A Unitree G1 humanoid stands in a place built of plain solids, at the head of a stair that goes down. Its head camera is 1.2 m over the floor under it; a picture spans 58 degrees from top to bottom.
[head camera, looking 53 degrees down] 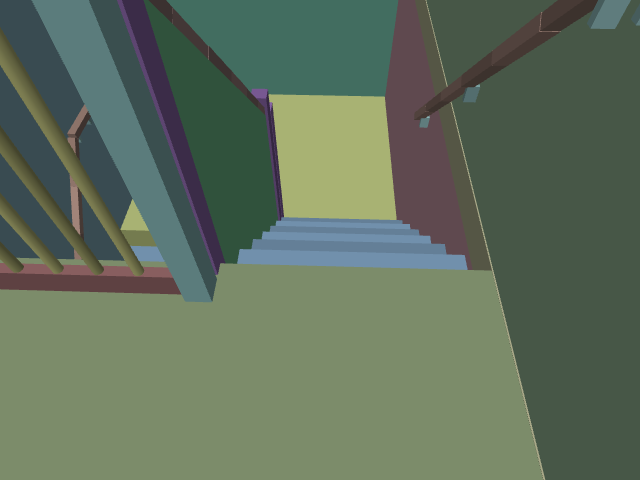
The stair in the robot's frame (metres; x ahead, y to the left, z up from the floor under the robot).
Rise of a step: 0.21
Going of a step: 0.21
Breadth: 0.90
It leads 2 degrees to the right of straight ahead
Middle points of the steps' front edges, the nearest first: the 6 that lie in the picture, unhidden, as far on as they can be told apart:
0.79 -0.12 0.00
1.00 -0.13 -0.21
1.21 -0.13 -0.42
1.42 -0.14 -0.63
1.63 -0.15 -0.84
1.84 -0.15 -1.05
